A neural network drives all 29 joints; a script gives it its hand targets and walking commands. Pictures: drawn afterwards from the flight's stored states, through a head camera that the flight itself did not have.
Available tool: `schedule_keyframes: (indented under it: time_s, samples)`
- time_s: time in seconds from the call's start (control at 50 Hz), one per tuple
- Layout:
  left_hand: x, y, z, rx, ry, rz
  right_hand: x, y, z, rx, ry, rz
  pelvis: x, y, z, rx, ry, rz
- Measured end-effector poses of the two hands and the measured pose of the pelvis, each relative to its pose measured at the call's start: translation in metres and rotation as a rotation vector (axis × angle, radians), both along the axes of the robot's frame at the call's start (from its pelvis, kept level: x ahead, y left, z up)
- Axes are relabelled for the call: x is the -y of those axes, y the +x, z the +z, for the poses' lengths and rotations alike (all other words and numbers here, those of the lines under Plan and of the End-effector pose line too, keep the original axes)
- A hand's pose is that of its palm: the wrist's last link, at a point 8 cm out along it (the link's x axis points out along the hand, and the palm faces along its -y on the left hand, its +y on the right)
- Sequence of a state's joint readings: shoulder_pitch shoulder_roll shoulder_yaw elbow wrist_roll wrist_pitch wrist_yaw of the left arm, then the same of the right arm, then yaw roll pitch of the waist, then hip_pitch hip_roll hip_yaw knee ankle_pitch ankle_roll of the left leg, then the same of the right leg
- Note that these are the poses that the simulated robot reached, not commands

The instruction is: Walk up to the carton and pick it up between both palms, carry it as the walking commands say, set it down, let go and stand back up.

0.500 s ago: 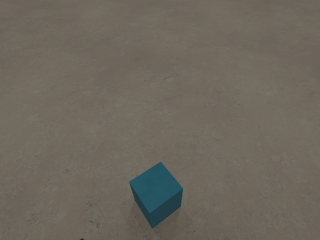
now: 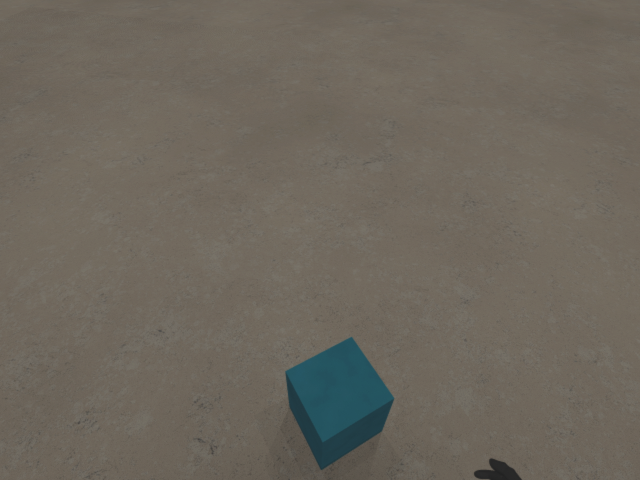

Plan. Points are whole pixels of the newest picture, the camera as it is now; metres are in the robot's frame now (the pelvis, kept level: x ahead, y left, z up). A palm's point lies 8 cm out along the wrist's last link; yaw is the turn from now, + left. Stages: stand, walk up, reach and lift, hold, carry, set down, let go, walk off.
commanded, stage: walk up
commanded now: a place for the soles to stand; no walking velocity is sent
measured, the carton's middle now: (336, 403) +0.47 -0.03 -0.64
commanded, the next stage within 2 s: none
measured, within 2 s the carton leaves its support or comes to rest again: neither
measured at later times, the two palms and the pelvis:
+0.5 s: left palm out of the picture +0.07 +0.24 -0.11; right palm out of the picture +0.06 -0.27 -0.11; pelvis +0.00 -0.02 +0.01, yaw +1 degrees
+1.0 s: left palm out of the picture +0.06 +0.06 -0.12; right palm out of the picture +0.21 -0.45 -0.09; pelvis +0.04 -0.21 -0.01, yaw +14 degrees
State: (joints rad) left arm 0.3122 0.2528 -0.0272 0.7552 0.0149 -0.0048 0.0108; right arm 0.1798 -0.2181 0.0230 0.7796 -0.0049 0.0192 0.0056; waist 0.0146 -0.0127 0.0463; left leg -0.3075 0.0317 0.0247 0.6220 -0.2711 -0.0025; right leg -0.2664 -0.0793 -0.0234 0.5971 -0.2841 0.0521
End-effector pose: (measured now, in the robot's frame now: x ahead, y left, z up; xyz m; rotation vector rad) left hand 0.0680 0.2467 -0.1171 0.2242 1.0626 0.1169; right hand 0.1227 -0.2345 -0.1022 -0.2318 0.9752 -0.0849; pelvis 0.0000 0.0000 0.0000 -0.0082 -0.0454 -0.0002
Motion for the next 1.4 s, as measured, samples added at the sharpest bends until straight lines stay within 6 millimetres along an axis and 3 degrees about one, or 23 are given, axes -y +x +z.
schedule_keyframes:
  time_s: [0.1, 0.34, 0.5, 0.6, 0.66, 0.7, 0.78, 0.86, 0.9, 0.96, 1.06, 1.12, 1.22, 1.3, 1.4]
  samples:
    - [0.0, 0.003, 0.005, 0.001, 0.007, -0.012, 0.004, -0.01, -0.002, -0.025, 0.005, -0.005, 0.002, -0.001, 0.003, -0.007, 0.003, 0.0]
    - [0.009, -0.016, 0.004, -0.079, 0.022, -0.009, 0.033, -0.046, -0.012, -0.13, -0.012, -0.039, 0.016, 0.0, 0.005, -0.013, 0.008, -0.003]
    - [0.01, -0.003, 0.002, -0.083, 0.021, -0.032, 0.039, -0.064, -0.012, -0.172, -0.042, -0.054, 0.021, 0.002, 0.005, -0.023, 0.006, 0.014]
    - [0.011, 0.033, 0.01, -0.019, 0.055, -0.051, 0.079, -0.109, 0.004, -0.272, -0.164, -0.09, 0.047, 0.001, 0.008, -0.034, -0.004, 0.058]
    - [0.029, 0.058, 0.015, 0.043, 0.049, -0.049, 0.114, -0.129, 0.015, -0.334, -0.223, -0.097, 0.068, 0.002, 0.008, -0.037, -0.003, 0.082]
    - [0.048, 0.07, 0.015, 0.073, 0.033, -0.043, 0.139, -0.13, 0.019, -0.345, -0.25, -0.094, 0.085, 0.005, 0.006, -0.039, 0.0, 0.095]
    - [0.099, 0.083, 0.009, 0.101, -0.003, -0.03, 0.191, -0.099, 0.013, -0.287, -0.271, -0.067, 0.126, 0.016, -0.004, -0.043, 0.01, 0.121]
    - [0.146, 0.071, -0.005, 0.112, 0.005, 0.029, 0.24, -0.035, -0.012, -0.191, -0.272, 0.015, 0.17, 0.026, -0.025, -0.023, 0.02, 0.164]
    - [0.164, 0.049, -0.007, 0.08, -0.009, 0.093, 0.243, 0.003, -0.012, -0.132, -0.263, 0.067, 0.183, 0.028, -0.023, -0.011, 0.026, 0.198]
    - [0.18, 0.013, -0.007, 0.012, -0.021, 0.196, 0.23, 0.058, 0.001, -0.029, -0.224, 0.161, 0.2, 0.033, -0.012, -0.003, 0.028, 0.218]
    - [0.194, -0.016, -0.013, -0.023, -0.018, 0.305, 0.209, 0.113, 0.02, 0.074, -0.164, 0.276, 0.222, 0.049, -0.007, -0.007, 0.013, 0.291]
    - [0.203, -0.022, -0.025, -0.037, -0.018, 0.334, 0.205, 0.129, 0.018, 0.119, -0.138, 0.297, 0.23, 0.057, -0.015, -0.007, 0.0, 0.33]
    - [0.237, -0.018, -0.014, -0.05, -0.042, 0.371, 0.208, 0.124, 0.018, 0.052, -0.091, 0.322, 0.254, 0.063, 0.0, -0.008, -0.012, 0.379]
    - [0.262, -0.011, -0.001, -0.018, -0.045, 0.391, 0.223, 0.125, 0.015, -0.006, -0.065, 0.345, 0.275, 0.07, 0.008, -0.022, -0.037, 0.417]
    - [0.287, -0.004, 0.004, 0.053, 0.015, 0.432, 0.256, 0.15, 0.001, -0.017, -0.038, 0.381, 0.309, 0.084, -0.003, -0.03, -0.014, 0.456]
